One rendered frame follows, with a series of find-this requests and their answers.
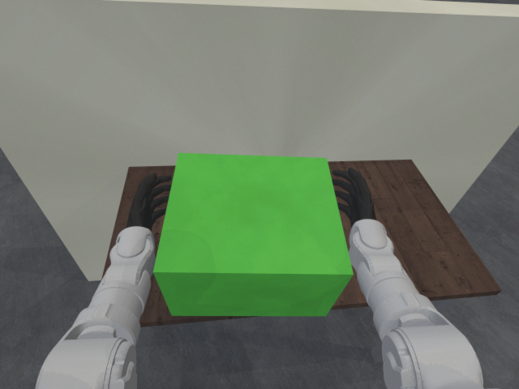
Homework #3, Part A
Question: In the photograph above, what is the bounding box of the robot left upper arm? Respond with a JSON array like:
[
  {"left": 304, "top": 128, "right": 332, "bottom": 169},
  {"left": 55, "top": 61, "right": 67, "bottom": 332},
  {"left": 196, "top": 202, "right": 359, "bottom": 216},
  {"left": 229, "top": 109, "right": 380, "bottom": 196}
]
[{"left": 38, "top": 337, "right": 137, "bottom": 389}]

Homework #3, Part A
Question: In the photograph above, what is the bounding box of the robot right hand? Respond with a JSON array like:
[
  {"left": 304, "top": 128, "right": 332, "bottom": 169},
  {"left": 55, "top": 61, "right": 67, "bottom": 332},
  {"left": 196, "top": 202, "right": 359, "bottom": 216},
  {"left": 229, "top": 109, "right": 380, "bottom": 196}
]
[{"left": 332, "top": 168, "right": 376, "bottom": 228}]

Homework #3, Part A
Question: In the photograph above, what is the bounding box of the left robot forearm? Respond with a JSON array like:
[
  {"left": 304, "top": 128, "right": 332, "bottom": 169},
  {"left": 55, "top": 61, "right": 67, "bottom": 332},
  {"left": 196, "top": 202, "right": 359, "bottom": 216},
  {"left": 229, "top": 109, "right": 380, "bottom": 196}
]
[{"left": 35, "top": 226, "right": 156, "bottom": 389}]

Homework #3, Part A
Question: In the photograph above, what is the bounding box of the right robot forearm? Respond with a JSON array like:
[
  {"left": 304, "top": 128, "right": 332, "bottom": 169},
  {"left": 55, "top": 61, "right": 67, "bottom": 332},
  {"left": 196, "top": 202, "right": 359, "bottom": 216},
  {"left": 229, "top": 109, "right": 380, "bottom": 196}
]
[{"left": 349, "top": 219, "right": 483, "bottom": 384}]

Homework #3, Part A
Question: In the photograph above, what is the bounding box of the robot left hand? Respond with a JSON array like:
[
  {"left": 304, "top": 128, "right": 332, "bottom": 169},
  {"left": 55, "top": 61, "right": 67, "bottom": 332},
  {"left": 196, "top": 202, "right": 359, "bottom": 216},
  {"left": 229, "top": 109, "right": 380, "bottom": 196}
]
[{"left": 127, "top": 173, "right": 172, "bottom": 232}]

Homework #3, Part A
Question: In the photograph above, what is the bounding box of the carton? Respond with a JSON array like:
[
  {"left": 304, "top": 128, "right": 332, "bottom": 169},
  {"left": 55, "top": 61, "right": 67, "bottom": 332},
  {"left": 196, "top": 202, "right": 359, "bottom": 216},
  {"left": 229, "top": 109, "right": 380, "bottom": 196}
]
[{"left": 153, "top": 153, "right": 354, "bottom": 316}]

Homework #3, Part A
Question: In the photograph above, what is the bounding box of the table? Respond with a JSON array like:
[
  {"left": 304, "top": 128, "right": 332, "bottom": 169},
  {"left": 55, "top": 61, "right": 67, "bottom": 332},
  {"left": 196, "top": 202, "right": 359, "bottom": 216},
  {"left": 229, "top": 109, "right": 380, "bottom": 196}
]
[{"left": 101, "top": 160, "right": 502, "bottom": 363}]

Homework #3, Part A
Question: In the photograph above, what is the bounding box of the robot right upper arm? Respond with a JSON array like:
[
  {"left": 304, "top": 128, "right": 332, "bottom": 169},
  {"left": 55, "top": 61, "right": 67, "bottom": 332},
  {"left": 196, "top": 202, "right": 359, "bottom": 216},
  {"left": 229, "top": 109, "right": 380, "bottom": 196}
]
[{"left": 382, "top": 325, "right": 498, "bottom": 389}]

